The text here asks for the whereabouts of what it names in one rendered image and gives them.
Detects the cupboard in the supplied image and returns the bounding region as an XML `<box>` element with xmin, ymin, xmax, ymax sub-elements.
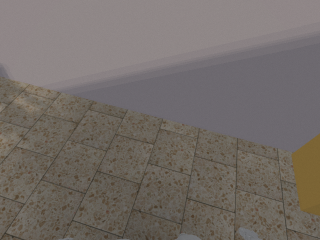
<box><xmin>291</xmin><ymin>134</ymin><xmax>320</xmax><ymax>216</ymax></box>

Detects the right robot hand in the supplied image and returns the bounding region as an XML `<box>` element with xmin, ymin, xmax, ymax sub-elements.
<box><xmin>238</xmin><ymin>227</ymin><xmax>263</xmax><ymax>240</ymax></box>

